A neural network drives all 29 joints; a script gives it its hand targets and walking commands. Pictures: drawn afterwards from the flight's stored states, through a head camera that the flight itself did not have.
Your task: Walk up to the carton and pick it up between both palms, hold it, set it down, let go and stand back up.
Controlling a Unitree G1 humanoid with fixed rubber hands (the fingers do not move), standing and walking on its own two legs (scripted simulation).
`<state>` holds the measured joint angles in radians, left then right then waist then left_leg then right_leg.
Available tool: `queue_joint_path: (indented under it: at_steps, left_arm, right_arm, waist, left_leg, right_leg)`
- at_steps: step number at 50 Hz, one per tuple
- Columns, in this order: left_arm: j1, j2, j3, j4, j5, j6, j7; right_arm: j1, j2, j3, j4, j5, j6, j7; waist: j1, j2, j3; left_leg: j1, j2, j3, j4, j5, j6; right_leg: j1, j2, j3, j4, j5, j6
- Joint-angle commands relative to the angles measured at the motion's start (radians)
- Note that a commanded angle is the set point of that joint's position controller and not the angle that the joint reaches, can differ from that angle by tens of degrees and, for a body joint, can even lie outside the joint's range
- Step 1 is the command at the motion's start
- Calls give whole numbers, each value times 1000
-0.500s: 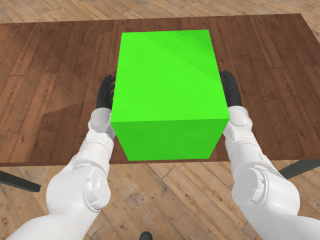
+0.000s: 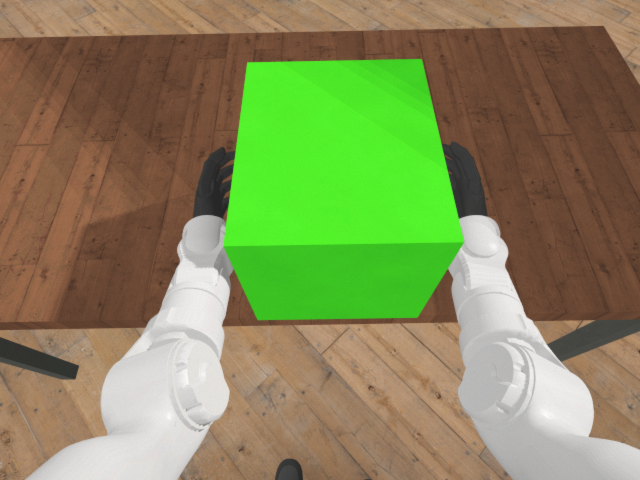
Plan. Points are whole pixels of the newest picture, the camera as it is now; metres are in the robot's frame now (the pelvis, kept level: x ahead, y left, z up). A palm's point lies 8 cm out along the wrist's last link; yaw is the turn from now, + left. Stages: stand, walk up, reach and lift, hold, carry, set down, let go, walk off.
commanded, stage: set down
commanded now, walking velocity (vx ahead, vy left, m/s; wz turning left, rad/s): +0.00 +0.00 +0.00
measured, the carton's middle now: (335, 195) +0.47 +0.03 +0.00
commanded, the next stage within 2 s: none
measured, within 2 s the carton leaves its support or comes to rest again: neither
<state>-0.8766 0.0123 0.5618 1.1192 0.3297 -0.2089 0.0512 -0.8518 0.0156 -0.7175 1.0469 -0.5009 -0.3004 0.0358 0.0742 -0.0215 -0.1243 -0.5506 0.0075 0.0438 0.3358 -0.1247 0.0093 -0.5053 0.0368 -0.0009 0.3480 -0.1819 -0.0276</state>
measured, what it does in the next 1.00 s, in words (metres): stands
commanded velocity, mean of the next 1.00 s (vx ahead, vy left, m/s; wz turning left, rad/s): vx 0.00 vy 0.00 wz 0.00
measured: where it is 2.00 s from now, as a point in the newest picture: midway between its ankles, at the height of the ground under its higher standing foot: outside the picture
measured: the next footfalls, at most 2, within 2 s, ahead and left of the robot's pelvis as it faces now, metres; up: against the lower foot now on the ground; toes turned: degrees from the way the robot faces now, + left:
none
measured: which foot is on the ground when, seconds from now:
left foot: down 0.00-1.00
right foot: down 0.00-1.00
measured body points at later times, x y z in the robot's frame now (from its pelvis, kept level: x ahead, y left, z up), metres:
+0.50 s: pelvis +0.00 +0.00 +0.00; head +0.11 +0.01 +0.44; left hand +0.43 +0.19 +0.02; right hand +0.45 -0.13 +0.03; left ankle +0.00 +0.11 -0.74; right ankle -0.03 -0.10 -0.74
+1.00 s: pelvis +0.00 +0.00 +0.00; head +0.11 +0.01 +0.43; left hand +0.43 +0.19 +0.02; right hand +0.45 -0.13 +0.03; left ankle +0.00 +0.11 -0.74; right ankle -0.03 -0.10 -0.74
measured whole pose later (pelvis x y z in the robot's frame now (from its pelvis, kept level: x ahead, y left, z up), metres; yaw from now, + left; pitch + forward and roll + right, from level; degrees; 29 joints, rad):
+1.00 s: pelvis +0.00 +0.00 +0.00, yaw +0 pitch +20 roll +0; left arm -0.86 -0.01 0.61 1.06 0.38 -0.22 0.03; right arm -0.84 0.04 -0.75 1.00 -0.52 -0.28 0.06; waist 0.07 -0.04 -0.11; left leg -0.56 0.01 0.05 0.35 -0.13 0.01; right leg -0.52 0.04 0.00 0.37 -0.19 -0.03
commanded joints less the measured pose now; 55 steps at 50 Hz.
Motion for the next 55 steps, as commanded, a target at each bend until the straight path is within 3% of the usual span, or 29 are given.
queue_joint_path:
  at_steps: [1, 33, 44, 51, 55]
  left_arm:
    - [-559, -426, -188, -67, 48, -30, -85]
    - [-453, -406, -134, -104, 98, -14, -90]
    - [-436, -330, -111, -104, 94, -26, -76]
    - [-434, -184, -86, -99, 67, -44, -44]
    - [-482, -14, -110, -79, -21, -71, 5]
  right_arm:
    - [-519, 513, 261, 31, -67, -17, 110]
    - [-436, 488, 204, -13, -103, 9, 119]
    - [-419, 401, 184, -21, -88, 14, 106]
    - [-407, 244, 174, -28, -37, 18, 76]
    - [-449, 67, 219, -21, 77, 19, 30]
  waist:
    - [10, -25, -659]
    - [8, -28, -590]
    - [8, -26, -592]
    - [8, -25, -614]
    - [14, -9, -689]
  left_leg:
    - [370, 41, 77, 57, 402, 7]
    - [408, 37, 74, 72, 424, 26]
    - [421, 34, 72, 87, 447, 25]
    - [412, 30, 71, 101, 463, 22]
    - [374, 30, 64, 133, 486, 14]
  right_leg:
    - [286, -52, -86, 42, 431, 73]
    - [206, -49, -92, 23, 334, 80]
    - [167, -43, -89, 23, 308, 81]
    - [154, -38, -78, 31, 309, 81]
    - [129, -28, -63, 51, 330, 71]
